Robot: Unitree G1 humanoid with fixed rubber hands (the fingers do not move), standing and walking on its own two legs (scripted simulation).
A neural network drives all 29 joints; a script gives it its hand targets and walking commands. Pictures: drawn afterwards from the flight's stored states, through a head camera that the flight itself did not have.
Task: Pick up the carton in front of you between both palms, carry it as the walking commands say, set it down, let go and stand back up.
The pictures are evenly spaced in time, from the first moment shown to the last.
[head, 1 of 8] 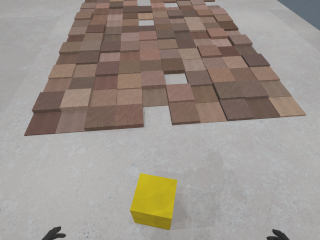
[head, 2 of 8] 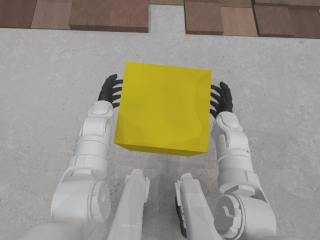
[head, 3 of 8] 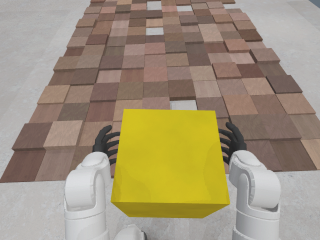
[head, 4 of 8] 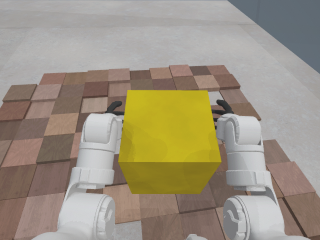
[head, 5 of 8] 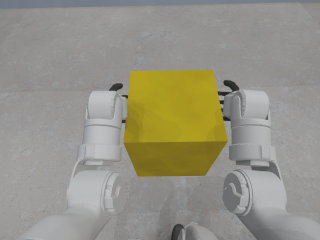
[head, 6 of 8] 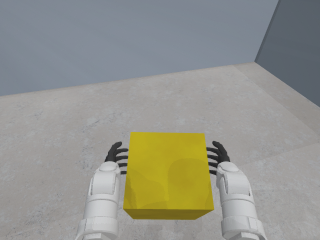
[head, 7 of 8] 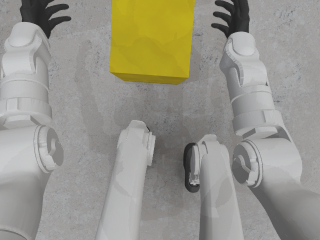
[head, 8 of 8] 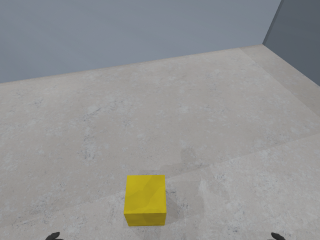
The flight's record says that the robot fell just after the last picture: no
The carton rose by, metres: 0.77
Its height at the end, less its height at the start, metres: +0.00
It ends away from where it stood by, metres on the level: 5.73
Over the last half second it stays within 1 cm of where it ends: yes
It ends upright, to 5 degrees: yes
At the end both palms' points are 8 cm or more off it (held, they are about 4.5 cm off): yes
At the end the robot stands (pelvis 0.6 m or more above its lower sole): yes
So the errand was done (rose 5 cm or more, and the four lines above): yes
